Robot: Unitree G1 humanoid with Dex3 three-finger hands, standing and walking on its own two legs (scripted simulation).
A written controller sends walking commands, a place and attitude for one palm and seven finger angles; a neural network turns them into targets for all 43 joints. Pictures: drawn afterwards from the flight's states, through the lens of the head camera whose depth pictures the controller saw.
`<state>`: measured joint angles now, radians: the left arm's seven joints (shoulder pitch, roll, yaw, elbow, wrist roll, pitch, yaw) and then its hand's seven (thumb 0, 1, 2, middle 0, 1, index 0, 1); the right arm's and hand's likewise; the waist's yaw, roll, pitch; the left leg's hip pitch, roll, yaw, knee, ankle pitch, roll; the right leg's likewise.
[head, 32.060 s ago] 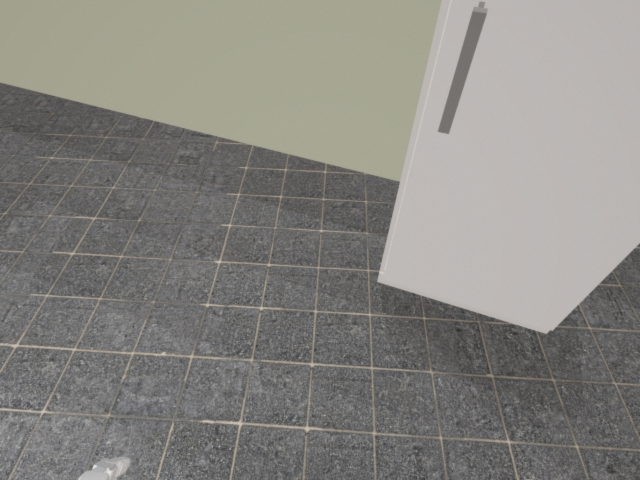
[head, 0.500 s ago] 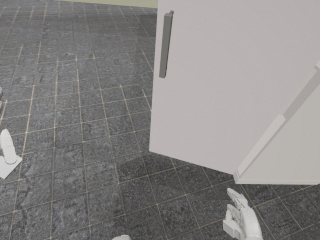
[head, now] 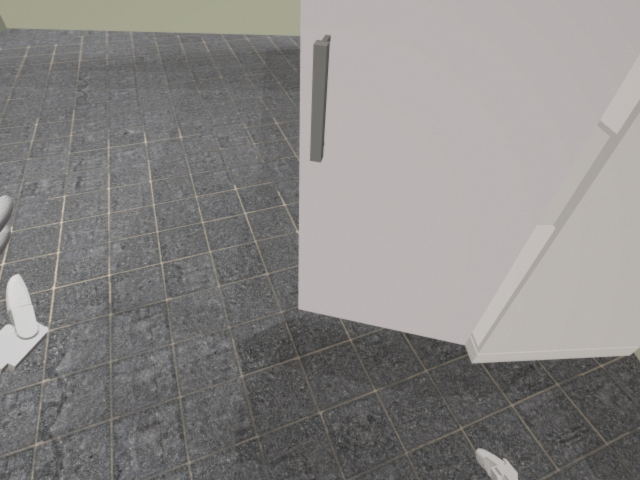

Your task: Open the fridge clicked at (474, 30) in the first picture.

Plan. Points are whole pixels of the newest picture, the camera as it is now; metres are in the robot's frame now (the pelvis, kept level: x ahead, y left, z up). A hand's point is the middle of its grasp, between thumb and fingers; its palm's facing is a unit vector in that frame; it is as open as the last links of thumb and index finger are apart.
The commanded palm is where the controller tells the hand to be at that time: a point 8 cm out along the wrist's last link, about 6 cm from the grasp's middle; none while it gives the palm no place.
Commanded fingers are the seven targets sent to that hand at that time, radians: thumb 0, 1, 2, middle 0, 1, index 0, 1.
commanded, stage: stop stepping back and stand still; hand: left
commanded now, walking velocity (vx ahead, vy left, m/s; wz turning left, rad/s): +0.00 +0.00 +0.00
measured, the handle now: (321, 102) +0.78 +0.04 +0.12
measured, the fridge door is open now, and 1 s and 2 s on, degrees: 73 73 73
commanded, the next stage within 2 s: let the arm hang, fingers relaxed in 0.02 s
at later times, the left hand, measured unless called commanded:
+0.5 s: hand out of the picture +0.02 +0.20 -0.17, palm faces +0.01 -0.99 -0.17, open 7.1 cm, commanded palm none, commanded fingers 0.00 0.90 0.90 -0.20 -0.30 -0.20 -0.30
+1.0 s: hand out of the picture +0.06 +0.28 -0.14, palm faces +0.00 -0.93 -0.36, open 7.4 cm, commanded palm none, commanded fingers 0.00 0.90 0.90 -0.20 -0.30 -0.20 -0.30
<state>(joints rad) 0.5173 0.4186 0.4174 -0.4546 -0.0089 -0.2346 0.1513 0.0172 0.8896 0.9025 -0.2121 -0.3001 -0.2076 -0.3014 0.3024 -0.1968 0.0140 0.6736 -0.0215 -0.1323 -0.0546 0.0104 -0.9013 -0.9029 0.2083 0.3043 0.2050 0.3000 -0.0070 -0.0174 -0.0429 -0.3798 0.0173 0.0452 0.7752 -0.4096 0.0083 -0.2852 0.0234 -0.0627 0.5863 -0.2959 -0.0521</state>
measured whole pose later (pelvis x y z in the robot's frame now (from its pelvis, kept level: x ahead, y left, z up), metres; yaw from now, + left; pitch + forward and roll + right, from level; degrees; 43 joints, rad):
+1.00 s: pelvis +0.00 +0.02 +0.02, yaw +2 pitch -1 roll +0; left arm 0.13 0.34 0.01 1.12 0.02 -0.01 0.00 0.01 0.91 0.90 -0.20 -0.30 -0.20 -0.30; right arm 0.15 -0.32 -0.02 1.12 -0.02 0.00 0.01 0.00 -0.91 -0.90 0.21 0.30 0.20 0.30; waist -0.01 0.02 0.03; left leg -0.21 -0.03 0.03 0.36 -0.13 0.04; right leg -0.14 0.00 0.02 0.38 -0.22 0.00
